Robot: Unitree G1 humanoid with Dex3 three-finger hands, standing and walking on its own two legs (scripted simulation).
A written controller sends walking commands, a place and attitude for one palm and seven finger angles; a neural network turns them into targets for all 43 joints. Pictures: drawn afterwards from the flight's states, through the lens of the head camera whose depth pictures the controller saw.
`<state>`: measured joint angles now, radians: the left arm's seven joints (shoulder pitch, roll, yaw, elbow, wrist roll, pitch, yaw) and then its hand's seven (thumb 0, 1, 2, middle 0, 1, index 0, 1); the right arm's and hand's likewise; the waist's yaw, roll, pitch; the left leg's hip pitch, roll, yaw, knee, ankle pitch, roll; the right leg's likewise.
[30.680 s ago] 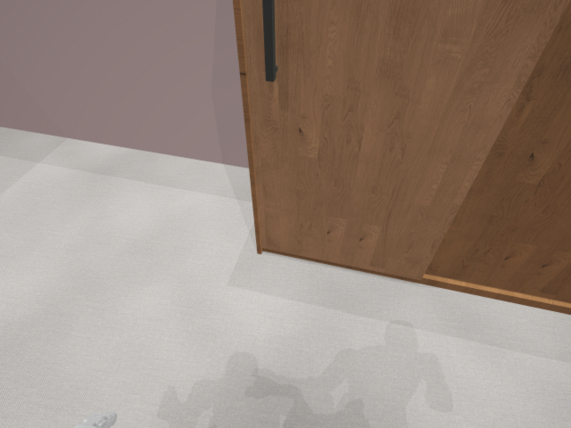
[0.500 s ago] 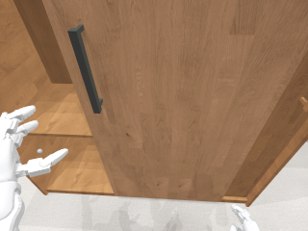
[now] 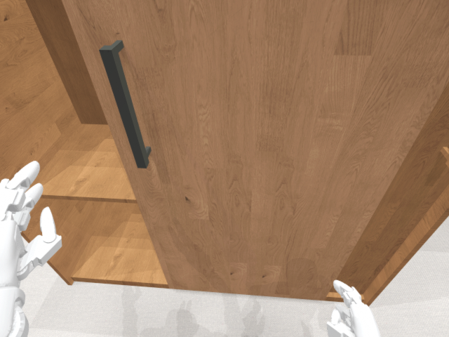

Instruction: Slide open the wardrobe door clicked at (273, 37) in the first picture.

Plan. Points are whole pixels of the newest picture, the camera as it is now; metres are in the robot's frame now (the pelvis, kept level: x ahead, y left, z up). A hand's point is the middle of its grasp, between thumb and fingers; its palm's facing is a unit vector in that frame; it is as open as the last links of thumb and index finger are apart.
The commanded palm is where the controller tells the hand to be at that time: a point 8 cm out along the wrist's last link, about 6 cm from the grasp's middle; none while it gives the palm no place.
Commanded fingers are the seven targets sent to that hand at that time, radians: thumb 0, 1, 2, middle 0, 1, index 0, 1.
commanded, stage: draw the hand back to the body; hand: left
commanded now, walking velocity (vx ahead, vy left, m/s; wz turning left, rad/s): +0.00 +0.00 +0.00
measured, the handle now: (132, 110) +0.46 +0.26 +0.19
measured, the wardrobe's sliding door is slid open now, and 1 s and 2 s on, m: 0.47 0.47 0.47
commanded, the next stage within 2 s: step back with the hand held close in 0.16 s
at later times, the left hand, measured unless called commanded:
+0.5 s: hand (58, 236) +0.19 +0.27 +0.15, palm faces +0.41 -0.81 -0.42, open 7.4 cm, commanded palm +0.13 +0.31 +0.17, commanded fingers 0.00 0.90 0.90 -0.20 -0.30 -0.20 -0.30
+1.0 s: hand out of the picture +0.08 +0.31 +0.15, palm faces +0.50 -0.74 -0.45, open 7.4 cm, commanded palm +0.02 +0.34 +0.17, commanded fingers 0.00 0.90 0.90 -0.20 -0.30 -0.20 -0.30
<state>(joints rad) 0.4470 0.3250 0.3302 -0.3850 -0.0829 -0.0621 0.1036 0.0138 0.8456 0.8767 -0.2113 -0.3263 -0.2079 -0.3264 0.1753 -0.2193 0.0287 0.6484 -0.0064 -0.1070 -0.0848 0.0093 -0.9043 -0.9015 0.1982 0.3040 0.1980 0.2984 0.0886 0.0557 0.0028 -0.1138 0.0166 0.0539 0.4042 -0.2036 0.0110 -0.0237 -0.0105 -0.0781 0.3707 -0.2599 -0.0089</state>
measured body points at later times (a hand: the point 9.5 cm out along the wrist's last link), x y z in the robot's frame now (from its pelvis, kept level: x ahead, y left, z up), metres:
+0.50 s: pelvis -0.02 +0.01 +0.00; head -0.01 +0.00 +0.45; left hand +0.16 +0.31 +0.18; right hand +0.17 -0.23 -0.08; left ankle +0.02 +0.11 -0.74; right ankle -0.03 -0.11 -0.74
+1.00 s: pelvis -0.10 +0.03 -0.02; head -0.09 +0.04 +0.43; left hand +0.05 +0.35 +0.18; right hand +0.09 -0.19 -0.09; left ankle +0.01 +0.11 -0.74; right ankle -0.04 -0.10 -0.74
